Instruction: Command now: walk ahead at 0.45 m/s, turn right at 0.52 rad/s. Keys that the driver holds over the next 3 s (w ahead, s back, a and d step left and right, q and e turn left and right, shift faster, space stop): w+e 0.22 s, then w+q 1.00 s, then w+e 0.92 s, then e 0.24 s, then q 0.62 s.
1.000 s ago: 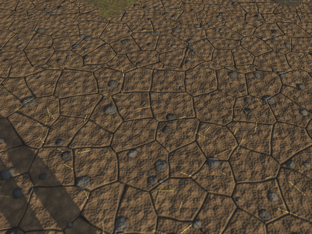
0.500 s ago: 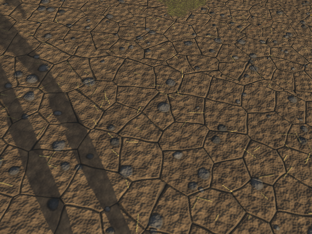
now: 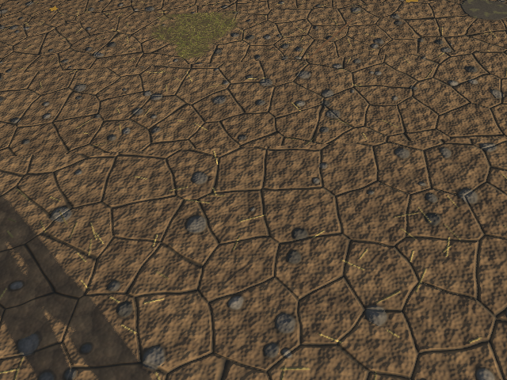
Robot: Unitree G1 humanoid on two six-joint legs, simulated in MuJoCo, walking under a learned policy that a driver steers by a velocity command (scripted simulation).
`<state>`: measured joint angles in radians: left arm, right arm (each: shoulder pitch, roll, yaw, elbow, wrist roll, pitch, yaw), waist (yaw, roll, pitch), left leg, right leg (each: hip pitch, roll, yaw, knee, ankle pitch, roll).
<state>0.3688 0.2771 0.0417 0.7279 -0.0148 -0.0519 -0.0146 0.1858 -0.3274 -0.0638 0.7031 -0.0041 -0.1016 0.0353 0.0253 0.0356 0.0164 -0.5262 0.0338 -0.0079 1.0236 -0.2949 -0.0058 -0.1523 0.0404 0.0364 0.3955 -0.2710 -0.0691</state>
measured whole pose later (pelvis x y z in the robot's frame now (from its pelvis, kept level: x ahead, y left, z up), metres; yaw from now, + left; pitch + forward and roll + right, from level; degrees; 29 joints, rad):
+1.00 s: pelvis +0.53 -0.05 +0.00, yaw +9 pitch +1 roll -2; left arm 0.34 0.28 0.07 0.77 0.01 -0.09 0.00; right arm 0.19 -0.33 -0.07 0.67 0.02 -0.02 0.02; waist 0.06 0.05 0.03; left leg -0.67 0.08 -0.06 0.97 -0.16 -0.03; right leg -0.08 0.01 -0.12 0.29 -0.22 -0.02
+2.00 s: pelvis +1.13 +0.12 -0.01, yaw +1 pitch +1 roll -2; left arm 0.43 0.23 0.02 0.91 0.05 -0.12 -0.06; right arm 0.20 -0.26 0.04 0.76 -0.10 -0.07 0.02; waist 0.06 0.02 -0.02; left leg -0.64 0.10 -0.10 1.08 -0.39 -0.03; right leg -0.28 0.16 0.06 0.50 -0.24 -0.11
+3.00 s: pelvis +1.44 +0.22 -0.16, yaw -2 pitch +3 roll -1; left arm 0.24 0.27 0.12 0.72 0.06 -0.07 0.06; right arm 0.21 -0.26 -0.09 0.73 -0.05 -0.03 0.07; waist 0.04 0.00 -0.04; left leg -0.45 0.03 0.08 0.77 -0.26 0.00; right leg -0.20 -0.14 -0.22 0.38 -0.19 0.05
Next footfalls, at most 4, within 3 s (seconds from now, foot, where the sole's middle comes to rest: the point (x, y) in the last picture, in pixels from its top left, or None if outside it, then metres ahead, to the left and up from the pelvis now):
0.28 left None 0.36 0.11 -0.78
0.72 right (350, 355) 0.55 -0.16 -0.78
1.24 left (229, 274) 0.79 0.17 -0.78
1.76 right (270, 176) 1.18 0.05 -0.78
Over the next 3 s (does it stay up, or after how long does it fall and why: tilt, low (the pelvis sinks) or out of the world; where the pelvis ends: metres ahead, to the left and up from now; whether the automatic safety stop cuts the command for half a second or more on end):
stays up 1.44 0.22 -0.16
